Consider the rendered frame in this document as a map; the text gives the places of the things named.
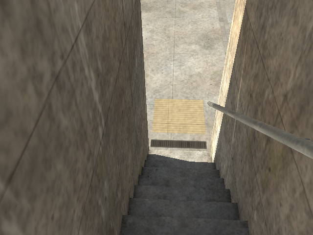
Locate stairs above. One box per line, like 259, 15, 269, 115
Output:
120, 149, 249, 235

